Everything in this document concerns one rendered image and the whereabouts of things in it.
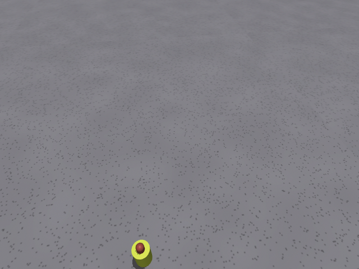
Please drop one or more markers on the bottle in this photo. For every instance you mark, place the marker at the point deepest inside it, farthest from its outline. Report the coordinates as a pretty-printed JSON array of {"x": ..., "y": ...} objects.
[{"x": 142, "y": 253}]

